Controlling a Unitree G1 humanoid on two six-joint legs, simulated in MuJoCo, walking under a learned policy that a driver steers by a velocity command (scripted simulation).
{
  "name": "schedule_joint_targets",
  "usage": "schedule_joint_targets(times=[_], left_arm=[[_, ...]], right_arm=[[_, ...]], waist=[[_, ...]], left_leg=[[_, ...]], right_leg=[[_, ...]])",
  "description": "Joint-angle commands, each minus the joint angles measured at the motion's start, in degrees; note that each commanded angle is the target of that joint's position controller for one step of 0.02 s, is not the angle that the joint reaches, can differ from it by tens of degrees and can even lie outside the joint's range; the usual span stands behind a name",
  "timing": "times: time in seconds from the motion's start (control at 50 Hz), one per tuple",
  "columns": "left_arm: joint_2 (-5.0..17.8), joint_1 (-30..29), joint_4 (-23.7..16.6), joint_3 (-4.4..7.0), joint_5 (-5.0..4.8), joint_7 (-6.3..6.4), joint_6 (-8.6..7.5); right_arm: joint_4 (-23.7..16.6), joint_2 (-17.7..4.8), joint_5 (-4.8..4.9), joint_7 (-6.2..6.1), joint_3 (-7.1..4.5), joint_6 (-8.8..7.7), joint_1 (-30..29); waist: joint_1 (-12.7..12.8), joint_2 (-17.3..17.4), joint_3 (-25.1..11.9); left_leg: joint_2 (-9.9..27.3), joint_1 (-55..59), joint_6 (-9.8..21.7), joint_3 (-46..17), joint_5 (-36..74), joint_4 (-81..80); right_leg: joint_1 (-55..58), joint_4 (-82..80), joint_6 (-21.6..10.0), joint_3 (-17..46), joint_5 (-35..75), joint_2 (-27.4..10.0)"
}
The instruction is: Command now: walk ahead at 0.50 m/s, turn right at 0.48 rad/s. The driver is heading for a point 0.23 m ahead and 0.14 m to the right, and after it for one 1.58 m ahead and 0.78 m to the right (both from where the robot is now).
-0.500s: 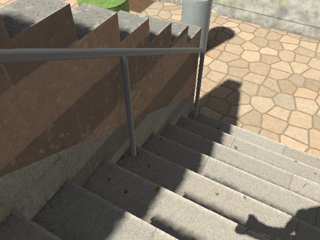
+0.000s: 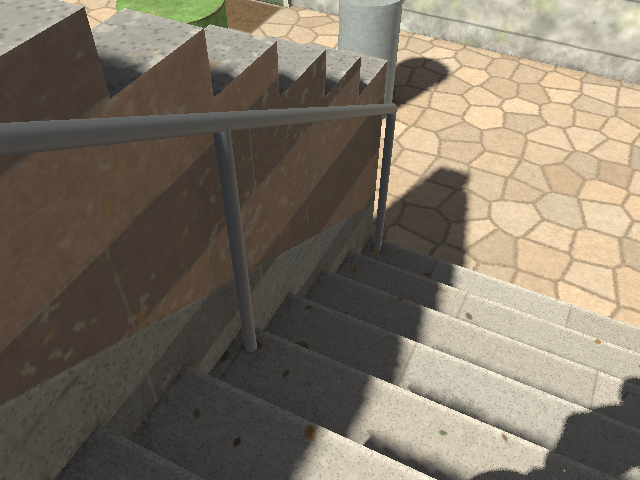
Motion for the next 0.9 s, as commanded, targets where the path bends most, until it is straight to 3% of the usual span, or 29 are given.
schedule_joint_targets(times=[0.02,0.06,0.08,0.1,0.16,0.18,0.22,0.28,0.34,0.36,0.38,0.4,0.42,0.44,0.46,0.48,0.5,0.52,0.54,0.58,0.62,0.66,0.68,0.74,0.78,0.84,0.86,0.88,0.9], left_arm=[[2.36,-2.47,-3.61,0.64,1.02,2.20,1.90],[-3.37,2.83,-2.02,-1.35,3.46,1.51,3.62],[-2.92,4.54,-0.73,-1.12,4.17,0.04,3.70],[-0.59,0.55,-1.06,-0.62,4.44,-1.49,3.49],[3.19,-13.88,-6.05,0.96,1.42,-2.22,2.15],[3.16,-17.08,-7.15,1.14,1.09,-1.86,2.25],[2.39,-20.75,-10.09,1.10,1.53,-1.08,4.02],[2.23,-21.83,-10.22,1.18,2.70,-0.23,5.41],[3.01,-15.84,-5.10,2.23,2.23,0.40,4.69],[5.36,-7.74,-2.18,3.72,1.55,0.99,3.89],[9.55,4.55,1.35,5.98,0.87,1.32,3.22],[16.08,13.42,2.84,7.97,1.40,1.62,3.46],[20.22,16.09,1.08,9.07,-0.09,1.31,3.64],[17.36,15.26,-0.31,8.61,0.55,1.37,2.74],[15.50,9.15,-3.17,7.78,-0.38,1.20,1.83],[10.90,1.89,-4.89,5.44,-0.76,0.17,1.20],[11.27,-1.96,-6.37,4.83,0.46,-1.11,1.14],[7.12,-5.97,-7.86,2.94,-0.17,-0.59,0.52],[7.93,-7.45,-8.65,2.88,-0.55,-0.12,-0.22],[9.41,-9.10,-11.42,2.48,-1.81,0.95,-0.60],[11.13,-6.91,-11.17,2.57,-0.36,1.31,-0.04],[9.90,-6.45,-12.55,2.70,-0.23,0.85,0.26],[9.04,-6.72,-13.00,2.41,0.73,0.67,0.27],[9.80,1.35,-11.43,3.26,-1.64,0.94,1.02],[9.95,1.26,-11.34,3.69,-1.73,1.06,1.84],[9.57,-4.62,-12.08,3.25,-2.17,0.53,2.94],[5.20,-2.12,-12.57,2.01,-1.87,0.49,2.91],[-0.88,-3.04,-16.54,0.31,-1.44,1.34,2.91],[4.19,-7.75,-16.55,1.58,-1.55,2.80,3.68]], right_arm=[[2.78,-0.23,0.56,0.76,-0.23,0.63,10.85],[2.89,0.77,-0.03,-1.69,-0.25,0.49,4.36],[1.82,1.76,-0.58,-3.21,-0.02,-0.14,2.88],[2.43,4.15,-1.63,-4.53,0.98,-0.98,2.19],[8.31,1.16,-2.11,-6.54,1.12,-2.19,14.36],[8.44,-0.59,-2.00,-6.46,0.94,-1.73,15.10],[9.93,-3.25,-2.69,-5.05,0.37,-1.57,17.00],[11.52,-3.83,-1.13,-4.61,-0.17,-0.61,18.71],[13.73,-4.92,-1.17,-5.02,-1.38,1.95,20.23],[13.62,-6.38,-1.41,-4.16,-2.05,2.86,17.84],[13.28,-8.75,-1.76,-2.32,-2.69,4.10,14.17],[13.06,-1.80,-1.48,-0.10,-1.64,4.56,19.93],[7.59,-0.11,-0.03,1.81,-1.00,3.94,16.97],[3.46,-3.32,1.99,1.84,-1.63,2.75,7.03],[-2.68,-5.58,3.11,0.57,-2.10,1.13,-0.38],[-3.52,-6.71,2.29,-0.98,-2.32,0.79,0.78],[-2.04,-6.55,2.14,-2.78,-2.38,0.74,3.97],[-0.61,-3.64,2.06,-3.96,-1.90,0.74,8.41],[-0.70,-2.46,1.57,-4.38,-1.89,1.79,10.27],[-0.56,-4.24,-0.64,-2.81,-3.35,2.73,8.56],[-1.57,-3.09,-1.12,-1.89,-3.11,3.88,6.09],[-2.98,-4.66,-0.28,-2.60,-3.36,4.70,3.98],[-3.16,-5.35,-1.02,-3.05,-3.35,4.82,4.76],[-8.01,-4.93,0.63,-4.30,-2.84,5.18,-7.21],[-7.69,-4.85,1.82,-4.70,-2.69,4.72,-7.37],[-6.29,-7.33,3.97,-4.47,-3.99,3.63,-0.27],[-5.26,-11.79,3.20,-5.14,-5.51,3.06,4.49],[-5.04,-15.86,0.15,-4.82,-7.32,2.45,10.05],[-3.69,-14.03,-3.01,-4.31,-7.30,2.25,13.81]], waist=[[-2.70,0.98,4.62],[2.68,5.55,6.94],[2.50,4.73,6.13],[0.85,4.72,6.62],[-5.75,5.06,5.23],[-6.21,5.51,6.15],[-5.80,7.76,9.20],[-7.43,6.49,12.95],[-7.45,3.74,12.65],[-3.39,1.52,9.99],[4.15,-3.13,5.12],[4.05,-14.83,-10.20],[5.20,-14.36,-22.57],[8.65,-8.67,-14.91],[7.92,-6.29,-11.28],[3.22,-0.59,-4.97],[-1.21,2.10,1.05],[-5.31,3.62,3.63],[-7.28,-1.04,5.70],[-6.49,0.57,4.53],[-5.90,-3.26,0.81],[-4.74,-1.79,-0.31],[-4.56,-3.15,-1.06],[2.96,-1.27,-1.06],[3.93,-4.23,-1.88],[-2.68,-1.41,-4.43],[-2.95,5.14,-9.41],[-5.26,18.55,-11.96],[-9.10,5.22,-6.25]], left_leg=[[21.32,12.70,18.80,-32.89,1.75,-24.23],[15.50,-2.93,12.93,-19.45,1.33,-24.29],[10.62,-4.58,10.30,-10.39,1.65,-22.14],[11.70,-2.48,7.91,-8.18,2.56,-18.14],[12.14,2.47,4.99,-2.85,-0.48,-10.35],[11.38,-2.86,4.58,-2.16,-2.43,-10.84],[17.10,-2.61,4.78,-7.16,-3.26,-12.71],[21.53,7.47,3.44,-12.01,-2.93,-8.64],[19.61,10.43,0.46,-8.11,-5.16,0.59],[16.44,9.13,-1.52,-3.24,-3.33,10.17],[12.10,5.32,-3.49,3.31,1.48,24.84],[3.91,-10.48,-7.28,6.60,-22.72,51.99],[2.76,-20.34,-7.56,1.27,-27.53,70.24],[3.06,-34.14,-7.74,-1.53,-28.24,77.04],[4.70,-41.61,-7.41,-4.39,-27.84,75.47],[6.87,-38.98,-6.56,-8.40,-20.53,64.72],[7.51,-27.95,-6.25,-9.50,-14.97,58.00],[7.87,-17.60,-5.53,-10.24,-1.57,44.44],[6.21,-13.31,-5.63,-8.02,3.86,43.36],[4.11,-4.97,-5.47,-6.12,19.19,23.94],[2.97,-0.99,-6.33,-5.41,20.52,20.36],[2.34,-2.06,-7.90,-5.84,14.67,14.78],[2.65,-2.79,-8.04,-8.93,17.09,19.47],[0.21,-11.87,-9.67,-8.96,-2.12,4.08],[-1.66,-9.91,-8.61,-8.74,-2.56,-1.78],[-3.02,12.69,-1.72,-6.80,14.90,-18.53],[5.03,30.84,7.89,-13.85,37.51,-19.33],[21.78,46.06,27.74,-37.59,55.47,-24.82],[26.06,45.11,27.63,-41.22,57.20,-25.96]], right_leg=[[-26.54,7.37,1.83,2.09,11.03,-7.53],[-11.45,3.00,2.28,-1.66,15.73,-8.80],[-7.86,-2.74,2.14,-4.10,26.93,-7.85],[-10.56,-12.12,1.91,-1.84,39.64,-10.57],[-6.81,-35.57,3.26,-6.31,54.76,-11.68],[0.73,-39.58,3.91,-9.85,54.68,-9.05],[3.34,-40.57,3.62,-8.95,50.67,-8.86],[-0.56,-50.16,1.81,-7.01,45.07,-10.84],[11.26,-59.07,1.45,-9.50,46.58,-10.41],[21.66,-62.54,1.41,-12.02,52.21,-8.58],[37.59,-68.44,-0.10,-14.06,60.67,-7.57],[65.71,-48.50,-9.44,-5.81,88.14,-14.77],[76.36,-39.50,-16.57,3.90,91.53,-22.62],[71.92,-40.53,-16.86,7.11,92.43,-24.92],[62.27,-42.89,-18.11,10.08,73.79,-27.98],[47.04,-45.55,-16.15,11.80,58.52,-28.30],[27.51,-49.21,-16.63,9.76,59.13,-28.19],[12.45,-52.18,-14.41,4.58,56.19,-22.92],[3.94,-53.78,-15.21,4.85,56.15,-19.75],[-3.59,-56.32,-14.36,4.30,44.06,-15.68],[-1.90,-51.98,-13.12,6.67,47.11,-13.85],[1.60,-48.59,-12.86,10.96,42.74,-14.18],[3.39,-45.48,-13.28,15.37,42.78,-15.49],[17.26,-46.44,-15.25,25.42,33.96,-17.52],[19.09,-47.20,-15.33,29.30,28.78,-16.91],[7.85,-44.27,-11.67,26.53,32.57,-12.13],[-3.41,-36.48,-4.50,18.48,18.19,-6.16],[-24.96,-21.37,5.97,4.92,-11.12,6.61],[-34.66,-9.18,9.61,6.41,-14.51,4.09]])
